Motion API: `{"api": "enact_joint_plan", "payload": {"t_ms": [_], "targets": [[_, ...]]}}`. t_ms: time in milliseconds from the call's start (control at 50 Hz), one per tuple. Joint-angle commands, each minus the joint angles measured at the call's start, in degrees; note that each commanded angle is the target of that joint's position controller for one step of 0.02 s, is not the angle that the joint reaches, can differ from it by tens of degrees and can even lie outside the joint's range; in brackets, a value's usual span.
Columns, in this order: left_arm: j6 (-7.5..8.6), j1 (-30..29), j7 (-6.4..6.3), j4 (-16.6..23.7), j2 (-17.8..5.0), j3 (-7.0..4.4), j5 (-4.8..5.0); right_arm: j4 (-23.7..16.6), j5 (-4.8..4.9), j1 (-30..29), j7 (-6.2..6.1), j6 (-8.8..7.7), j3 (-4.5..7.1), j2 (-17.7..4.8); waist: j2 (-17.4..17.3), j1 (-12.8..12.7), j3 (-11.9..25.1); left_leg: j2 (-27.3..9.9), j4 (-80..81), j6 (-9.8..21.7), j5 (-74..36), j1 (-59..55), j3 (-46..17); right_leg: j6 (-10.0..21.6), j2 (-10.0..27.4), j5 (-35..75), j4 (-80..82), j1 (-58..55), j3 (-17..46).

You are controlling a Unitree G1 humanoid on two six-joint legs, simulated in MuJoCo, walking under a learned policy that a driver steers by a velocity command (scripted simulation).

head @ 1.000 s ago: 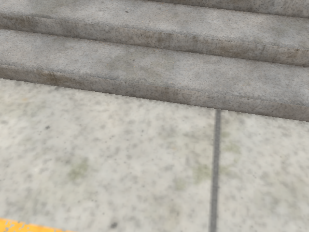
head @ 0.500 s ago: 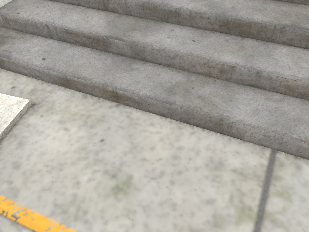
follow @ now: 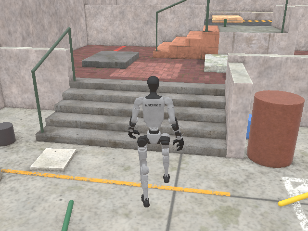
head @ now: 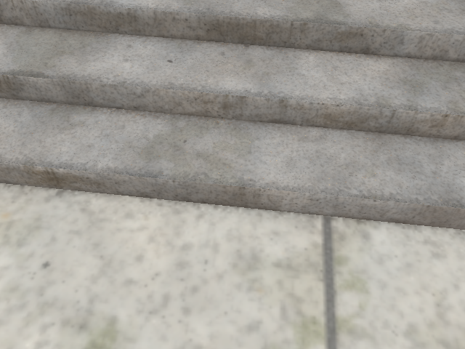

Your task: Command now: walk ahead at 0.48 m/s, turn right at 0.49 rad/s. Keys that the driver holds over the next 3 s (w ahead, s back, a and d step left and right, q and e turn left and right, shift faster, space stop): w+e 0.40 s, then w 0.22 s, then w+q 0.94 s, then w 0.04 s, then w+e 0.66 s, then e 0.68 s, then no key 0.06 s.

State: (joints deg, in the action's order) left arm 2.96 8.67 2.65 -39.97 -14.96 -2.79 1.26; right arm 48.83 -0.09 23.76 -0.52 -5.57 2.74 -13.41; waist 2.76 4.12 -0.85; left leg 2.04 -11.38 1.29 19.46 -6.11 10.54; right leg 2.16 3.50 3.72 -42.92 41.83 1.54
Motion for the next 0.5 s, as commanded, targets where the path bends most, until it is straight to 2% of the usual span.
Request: {"api": "enact_joint_plan", "payload": {"t_ms": [20,60,80,100,120,140,160,180,200,220,240,260,300,340,400,420,440,460,500], "targets": [[1.12,-9.0,1.65,8.1,-1.3,0.29,0.23,-2.3,0.58,-0.7,-0.66,0.19,2.11,-10.3,-5.9,-0.3,-6.5,-17.2,0.0,5.4,-38.4,1.8,-2.2,2.2,-0.6,-2.4,5.1,1.1,-3.7],[0.82,-7.9,2.08,9.1,-3.1,-0.51,0.17,-2.6,0.58,-1.5,-1.09,1.06,2.56,-12.3,-7.8,-2.4,-2.9,-17.7,-6.7,4.7,-57.4,-0.7,-0.5,4.4,-3.8,-8.3,5.5,-4.9,-7.2],[0.49,-5.1,2.04,8.9,-4.5,-1.20,0.16,-2.8,0.58,-1.9,-1.41,1.55,2.82,-13.4,-9.2,-4.4,-0.2,-17.8,-12.3,4.5,-66.8,-1.7,0.0,5.7,-5.9,-11.5,5.2,-9.4,-8.6],[0.21,1.5,1.81,7.8,-7.0,-2.42,0.32,-3.1,0.48,-2.5,-1.60,2.03,3.05,-14.2,-9.9,-8.1,3.7,-17.5,-21.4,4.1,-71.1,-0.2,0.1,7.3,-7.8,-13.1,6.0,-18.1,-8.8],[-0.03,10.7,0.93,5.9,-10.2,-4.18,0.30,-3.9,0.92,-3.7,-1.70,2.07,2.92,-14.2,-8.1,-13.4,8.3,-15.3,-34.6,2.6,-65.9,7.3,1.0,9.7,-8.7,-9.3,10.9,-33.3,-6.8],[-0.74,16.7,-0.63,4.4,-14.9,-5.33,0.07,-5.6,-0.61,-1.4,-1.46,1.18,1.51,-10.1,2.8,-13.1,13.8,-10.5,-54.1,0.9,-27.7,24.2,0.3,13.2,2.3,-6.8,10.8,-51.5,10.0],[0.14,14.2,-0.56,6.4,-17.7,-5.29,-0.41,-8.2,-0.33,4.0,-0.01,-0.93,-0.72,-4.3,12.8,-7.0,23.4,1.5,-73.3,-1.2,14.3,45.2,-10.5,25.7,16.4,-18.7,20.0,-67.5,45.9],[0.45,15.3,-0.54,6.2,-12.3,-4.17,-0.67,-9.4,1.22,-4.2,0.92,-2.92,0.93,-11.0,3.7,-11.8,22.6,-1.8,-74.6,0.2,10.3,50.2,-19.3,21.7,14.8,-22.7,25.2,-65.0,44.4],[0.81,12.7,-0.56,5.9,-10.5,-3.51,-0.73,-11.6,2.62,-8.7,1.13,-3.44,0.93,-11.2,1.0,-10.0,13.0,-3.8,-70.6,1.1,5.1,51.7,-17.9,18.7,12.8,-19.8,26.3,-56.1,35.5],[1.10,8.5,-0.44,6.4,-9.8,-3.18,-0.34,-11.5,1.61,-9.5,0.62,-3.45,0.66,-10.0,-5.8,-6.6,7.0,-6.3,-65.2,0.8,1.5,49.5,-17.0,16.7,10.0,-13.3,27.0,-46.0,28.9],[1.28,5.1,-0.49,7.3,-8.4,-2.78,-0.58,-11.1,0.49,-8.8,0.19,-2.89,1.06,-10.3,-6.0,-4.3,4.9,-8.0,-60.8,0.0,-0.7,46.2,-16.7,15.7,7.7,-7.9,27.7,-39.6,24.2],[1.36,3.3,-0.68,7.9,-8.1,-2.58,-1.17,-10.9,0.09,-7.3,0.22,-1.97,1.27,-10.4,-4.1,-2.5,3.9,-9.1,-59.3,-0.6,-2.0,42.7,-16.8,15.4,6.0,-5.3,29.2,-34.6,21.9],[1.82,2.9,-1.01,7.2,-8.2,-2.63,-0.85,-10.9,-0.97,-6.5,-0.05,-0.65,1.23,-9.6,-2.5,-1.5,2.9,-9.4,-55.8,-2.9,-3.8,40.8,-15.4,15.8,4.6,0.1,30.7,-29.3,18.9],[1.96,4.4,-1.63,5.9,-9.2,-2.79,-0.75,-11.9,-1.51,-9.2,-0.49,0.02,0.95,-8.6,-1.8,-2.1,1.7,-8.9,-50.7,-4.7,-7.6,41.5,-14.3,15.5,3.1,3.1,30.8,-26.0,15.6],[1.31,7.3,-2.53,4.4,-9.8,-2.87,-0.37,-14.0,-1.26,-16.7,-0.66,-0.07,0.40,-7.2,-0.2,-5.0,1.0,-7.1,-38.0,-5.6,-17.6,42.1,-13.9,13.0,0.6,-0.2,29.7,-25.9,13.6],[0.57,11.8,-1.69,1.1,-11.0,-3.14,-2.21,-13.2,-4.57,-15.3,1.14,2.48,-0.92,-4.9,2.4,-4.8,1.7,-6.6,-35.8,-5.0,-18.8,39.4,-9.8,10.5,-1.7,0.1,29.1,-26.4,11.1],[0.35,13.1,-1.41,0.7,-9.9,-2.99,-2.19,-13.3,-4.27,-16.6,1.81,3.39,-0.96,-4.9,2.9,-6.1,1.3,-6.3,-33.3,-4.6,-21.0,38.9,-9.5,9.5,-2.0,-0.3,28.7,-27.1,11.0],[0.29,14.0,-1.27,0.4,-9.3,-2.82,-2.10,-13.7,-3.54,-18.5,2.12,3.63,-1.01,-5.3,2.7,-7.2,1.0,-6.2,-31.1,-4.3,-21.8,38.8,-9.4,9.1,-1.4,-1.3,28.5,-28.4,11.9],[0.49,15.0,-1.19,0.0,-9.3,-2.71,-2.35,-14.6,-2.63,-21.8,2.40,3.30,-0.99,-6.0,2.7,-8.6,0.1,-6.1,-27.1,-3.9,-21.6,38.9,-9.8,9.4,0.8,-2.1,28.0,-31.4,14.2]]}}
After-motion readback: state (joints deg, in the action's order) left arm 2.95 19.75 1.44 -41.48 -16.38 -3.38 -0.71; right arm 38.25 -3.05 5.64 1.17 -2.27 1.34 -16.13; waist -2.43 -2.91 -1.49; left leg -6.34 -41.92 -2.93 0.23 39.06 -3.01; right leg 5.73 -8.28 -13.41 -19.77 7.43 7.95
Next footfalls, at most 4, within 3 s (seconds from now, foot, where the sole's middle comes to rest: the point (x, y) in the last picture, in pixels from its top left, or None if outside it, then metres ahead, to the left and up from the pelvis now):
0.12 right None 0.25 -0.11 -0.77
0.64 left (218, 327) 0.54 0.01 -0.77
1.12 right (291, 262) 0.73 -0.23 -0.77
1.72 left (187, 155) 1.10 0.09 -0.65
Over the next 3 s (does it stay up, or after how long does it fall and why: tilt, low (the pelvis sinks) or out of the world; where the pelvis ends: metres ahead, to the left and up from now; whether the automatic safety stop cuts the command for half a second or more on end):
stays up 1.42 0.09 0.24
